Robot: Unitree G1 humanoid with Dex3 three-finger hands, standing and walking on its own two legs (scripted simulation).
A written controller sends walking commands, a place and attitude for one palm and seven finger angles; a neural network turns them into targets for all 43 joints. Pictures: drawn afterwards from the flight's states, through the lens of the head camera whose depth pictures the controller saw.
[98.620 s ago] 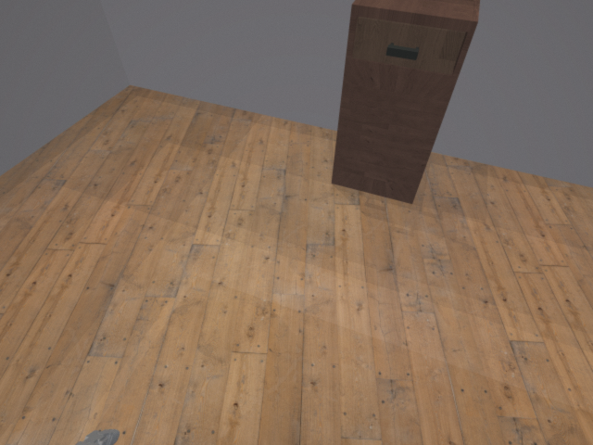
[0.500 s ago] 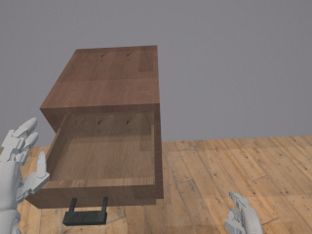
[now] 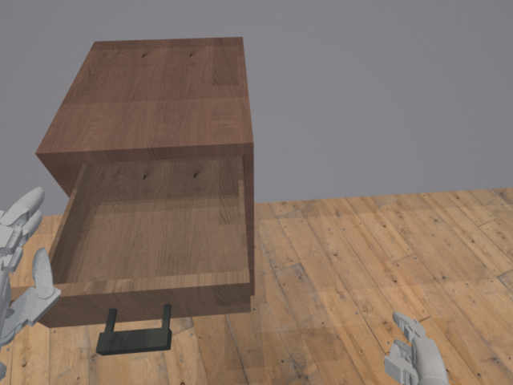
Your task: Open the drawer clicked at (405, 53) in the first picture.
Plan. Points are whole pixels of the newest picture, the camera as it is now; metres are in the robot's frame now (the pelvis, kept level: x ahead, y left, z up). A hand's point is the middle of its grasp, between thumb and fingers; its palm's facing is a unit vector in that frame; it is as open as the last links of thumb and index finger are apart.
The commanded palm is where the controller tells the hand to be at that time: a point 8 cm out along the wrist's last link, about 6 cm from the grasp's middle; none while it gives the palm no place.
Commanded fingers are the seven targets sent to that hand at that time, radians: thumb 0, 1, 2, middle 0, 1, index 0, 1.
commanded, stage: step back with the hand held close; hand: left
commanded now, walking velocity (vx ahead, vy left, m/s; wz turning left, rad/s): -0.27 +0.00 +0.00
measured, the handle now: (137, 326) +0.21 +0.21 -0.05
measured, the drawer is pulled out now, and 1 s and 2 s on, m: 0.27 0.27 0.27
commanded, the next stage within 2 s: stop stepping back and stand still in 1.02 s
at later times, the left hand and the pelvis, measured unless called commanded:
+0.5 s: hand out of the picture +0.13 +0.26 +0.15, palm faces +0.35 -0.82 -0.45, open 7.4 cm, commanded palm +0.07 +0.30 +0.18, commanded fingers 0.00 0.90 0.90 -0.20 -0.30 -0.20 -0.30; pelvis -0.05 +0.02 -0.01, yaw +1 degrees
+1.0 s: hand out of the picture +0.04 +0.19 +0.16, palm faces +0.21 -0.81 -0.55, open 7.4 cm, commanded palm -0.01 +0.24 +0.18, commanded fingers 0.00 0.90 0.90 -0.20 -0.30 -0.20 -0.30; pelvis -0.16 -0.03 +0.00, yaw -3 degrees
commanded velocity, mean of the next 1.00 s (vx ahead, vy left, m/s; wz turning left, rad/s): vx -0.35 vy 0.00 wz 0.03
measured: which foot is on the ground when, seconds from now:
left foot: down 0.00-0.86, up 0.88-1.00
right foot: down 0.00-0.46, up 0.48-0.80, down 0.82-1.00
